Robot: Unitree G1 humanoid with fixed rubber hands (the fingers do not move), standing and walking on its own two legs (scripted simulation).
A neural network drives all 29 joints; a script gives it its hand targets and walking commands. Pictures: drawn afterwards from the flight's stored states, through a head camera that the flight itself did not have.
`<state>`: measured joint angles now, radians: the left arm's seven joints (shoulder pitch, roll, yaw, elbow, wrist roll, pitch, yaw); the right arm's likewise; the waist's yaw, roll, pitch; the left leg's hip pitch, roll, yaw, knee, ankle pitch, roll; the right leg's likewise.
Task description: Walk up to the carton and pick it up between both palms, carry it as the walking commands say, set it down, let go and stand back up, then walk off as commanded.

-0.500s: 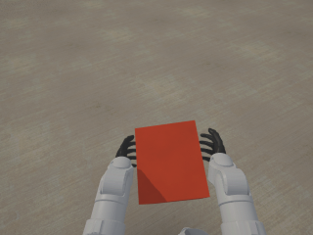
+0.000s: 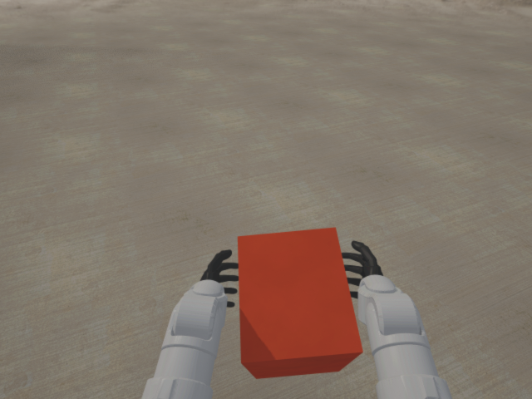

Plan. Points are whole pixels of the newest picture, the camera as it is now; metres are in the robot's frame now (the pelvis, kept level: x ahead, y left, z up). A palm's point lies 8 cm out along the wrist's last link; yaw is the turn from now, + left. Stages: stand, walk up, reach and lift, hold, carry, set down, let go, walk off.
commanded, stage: carry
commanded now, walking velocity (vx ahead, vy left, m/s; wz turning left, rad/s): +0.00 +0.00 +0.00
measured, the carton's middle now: (292, 309) +0.30 -0.01 -0.04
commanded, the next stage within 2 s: none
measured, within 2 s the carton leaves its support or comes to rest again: neither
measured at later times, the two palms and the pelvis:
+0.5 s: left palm (190, 319) +0.24 +0.15 +0.03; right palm (359, 330) +0.23 -0.10 +0.04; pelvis -0.06 +0.05 -0.01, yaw -4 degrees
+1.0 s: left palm (175, 351) +0.19 +0.16 +0.02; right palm (354, 367) +0.18 -0.09 +0.03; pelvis -0.11 +0.07 -0.02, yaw -6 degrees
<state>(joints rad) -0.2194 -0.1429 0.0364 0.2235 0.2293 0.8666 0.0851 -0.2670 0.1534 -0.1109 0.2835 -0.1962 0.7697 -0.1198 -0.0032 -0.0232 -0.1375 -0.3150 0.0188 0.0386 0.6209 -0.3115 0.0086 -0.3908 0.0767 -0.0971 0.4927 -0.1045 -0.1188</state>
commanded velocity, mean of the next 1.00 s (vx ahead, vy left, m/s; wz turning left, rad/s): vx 0.00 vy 0.00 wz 0.00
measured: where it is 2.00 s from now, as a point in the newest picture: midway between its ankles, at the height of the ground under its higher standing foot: outside the picture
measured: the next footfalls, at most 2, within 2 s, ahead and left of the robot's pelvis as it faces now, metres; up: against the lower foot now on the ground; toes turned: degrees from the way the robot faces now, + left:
right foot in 1.10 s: +0.00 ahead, -0.06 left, +0.00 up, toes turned -9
left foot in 1.64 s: -0.09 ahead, +0.17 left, +0.00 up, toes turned +6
